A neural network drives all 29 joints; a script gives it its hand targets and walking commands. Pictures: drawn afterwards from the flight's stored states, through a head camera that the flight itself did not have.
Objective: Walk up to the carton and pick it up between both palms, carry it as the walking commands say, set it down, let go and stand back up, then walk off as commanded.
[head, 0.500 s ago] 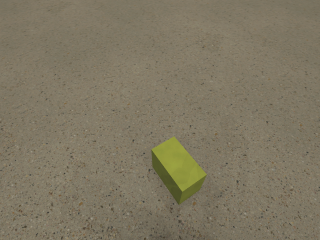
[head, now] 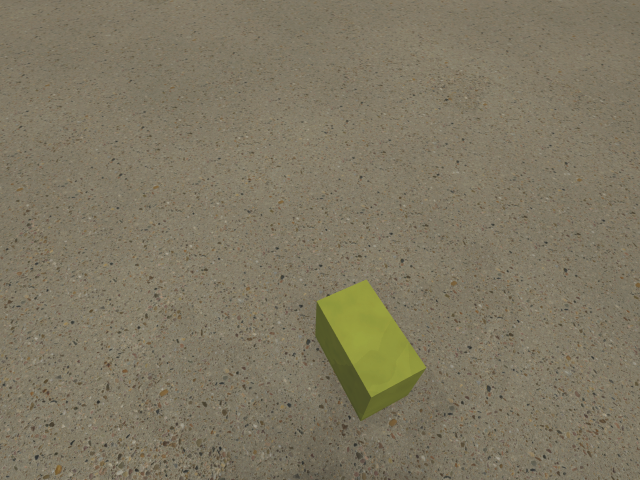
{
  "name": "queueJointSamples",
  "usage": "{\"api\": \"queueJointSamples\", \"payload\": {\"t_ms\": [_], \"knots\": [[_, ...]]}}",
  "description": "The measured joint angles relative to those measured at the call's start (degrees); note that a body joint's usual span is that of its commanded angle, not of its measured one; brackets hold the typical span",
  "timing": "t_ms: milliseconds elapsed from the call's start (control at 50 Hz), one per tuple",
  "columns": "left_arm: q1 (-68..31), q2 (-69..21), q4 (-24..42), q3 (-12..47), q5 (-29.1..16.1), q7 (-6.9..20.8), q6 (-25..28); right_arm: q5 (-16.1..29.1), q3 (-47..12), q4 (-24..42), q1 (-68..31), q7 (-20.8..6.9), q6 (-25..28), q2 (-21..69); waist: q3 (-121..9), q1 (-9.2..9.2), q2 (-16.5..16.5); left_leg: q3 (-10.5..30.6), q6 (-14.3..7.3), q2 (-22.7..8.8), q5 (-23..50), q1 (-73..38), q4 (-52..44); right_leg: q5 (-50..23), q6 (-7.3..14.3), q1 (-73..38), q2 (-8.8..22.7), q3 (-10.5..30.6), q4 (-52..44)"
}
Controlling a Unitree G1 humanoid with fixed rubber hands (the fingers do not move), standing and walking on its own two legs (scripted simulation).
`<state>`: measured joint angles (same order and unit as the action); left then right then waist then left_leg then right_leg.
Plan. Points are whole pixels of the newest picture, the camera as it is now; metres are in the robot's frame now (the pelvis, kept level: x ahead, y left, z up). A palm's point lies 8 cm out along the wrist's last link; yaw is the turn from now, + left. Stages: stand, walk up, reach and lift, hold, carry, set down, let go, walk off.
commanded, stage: walk up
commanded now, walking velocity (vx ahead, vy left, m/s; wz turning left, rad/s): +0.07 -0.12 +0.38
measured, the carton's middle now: (363, 349) +0.55 -0.13 -0.64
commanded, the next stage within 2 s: none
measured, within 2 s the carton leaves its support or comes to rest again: neither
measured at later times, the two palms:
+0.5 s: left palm out of the picture +0.10 +0.18 -0.12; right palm out of the picture +0.15 -0.31 -0.14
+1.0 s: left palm (262, 432) +0.21 +0.10 -0.11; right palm out of the picture +0.17 -0.46 -0.14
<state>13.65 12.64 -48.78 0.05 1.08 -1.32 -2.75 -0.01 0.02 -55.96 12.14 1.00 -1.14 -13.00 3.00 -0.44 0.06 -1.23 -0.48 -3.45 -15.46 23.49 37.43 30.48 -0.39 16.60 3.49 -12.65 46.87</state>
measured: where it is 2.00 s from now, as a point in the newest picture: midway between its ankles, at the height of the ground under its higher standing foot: outside the picture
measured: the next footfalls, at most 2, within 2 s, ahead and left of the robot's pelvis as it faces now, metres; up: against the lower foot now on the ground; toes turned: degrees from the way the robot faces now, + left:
right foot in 0.28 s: +0.03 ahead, -0.17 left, +0.00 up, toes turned -8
left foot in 0.58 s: +0.11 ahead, +0.07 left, +0.00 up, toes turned +11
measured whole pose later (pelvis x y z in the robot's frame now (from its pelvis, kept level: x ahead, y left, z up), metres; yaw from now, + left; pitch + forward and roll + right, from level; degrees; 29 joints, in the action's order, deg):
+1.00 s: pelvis +0.12 -0.18 -0.01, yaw +15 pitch +3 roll +1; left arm 5.3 14.9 -39.1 0.0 1.1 1.6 -5.5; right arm 0.0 1.9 -53.8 21.4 4.1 -1.9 -17.2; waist 5.1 -1.1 0.1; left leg 9.0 5.5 -6.5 -23.7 22.4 39.0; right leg 16.1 -1.6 24.6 4.5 -3.1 38.2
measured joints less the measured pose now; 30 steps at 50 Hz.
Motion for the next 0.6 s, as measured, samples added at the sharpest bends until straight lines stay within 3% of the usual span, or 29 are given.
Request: {"api": "queueJointSamples", "payload": {"t_ms": [40,140,240,280,320,420,540,600], "knots": [[-0.8,0.1,0.3,0.0,0.0,0.1,0.0,0.0,0.0,0.0,0.9,0.6,0.0,0.0,0.0,0.01,0.8,0.5,0.3,-1.0,0.3,-1.5,-3.0,0.5,-0.1,2.6,-1.0,1.3,5.2],[-2.5,0.2,2.0,0.0,0.0,0.4,0.0,0.0,0.0,0.0,3.6,0.9,0.0,0.0,-0.3,-0.10,2.1,2.7,1.2,-2.3,3.2,-3.6,-8.8,0.3,-0.6,4.2,-1.1,3.1,5.0],[-2.4,0.2,2.0,0.0,0.0,0.8,0.0,0.0,0.0,0.0,3.7,1.1,0.0,0.0,-0.9,0.00,1.4,2.7,3.5,-2.2,2.7,-3.5,-9.0,-7.9,-0.6,0.8,-0.8,3.5,-9.9],[-2.4,0.6,2.0,0.0,0.0,0.8,0.0,0.0,0.0,0.1,3.6,1.1,-0.4,-0.2,-0.7,0.19,-0.1,2.8,2.3,-0.2,-1.5,-1.7,-4.2,-9.8,-0.3,-1.7,1.5,3.3,-15.6],[-1.6,-0.2,1.7,0.0,0.0,0.8,0.0,0.0,0.0,0.1,2.6,1.1,-1.1,-0.9,-0.4,0.30,0.9,2.7,1.6,-0.3,-6.6,1.1,5.0,-8.9,0.2,-2.4,1.3,2.1,-14.5],[0.2,-0.3,1.2,0.0,0.0,0.7,0.3,0.0,0.0,0.8,-0.5,0.6,-1.0,-1.0,-0.4,0.47,0.7,2.6,2.0,0.9,-7.0,3.7,16.2,-7.7,1.2,-3.8,1.5,1.7,-14.7],[0.2,-0.3,1.2,0.0,0.0,0.2,0.3,0.0,0.0,1.4,-1.6,0.4,-0.7,-1.0,-1.3,0.60,0.4,0.4,1.1,1.4,-7.1,3.7,7.3,-5.3,1.1,-4.1,1.4,-2.0,-14.4],[0.3,-0.1,1.0,0.0,0.0,0.2,0.3,0.0,0.0,1.6,-2.0,0.5,0.9,-1.0,0.0,0.62,0.0,-0.5,-0.6,1.2,0.1,0.6,-0.1,-3.7,0.6,-2.6,1.5,-2.4,-6.8]]}}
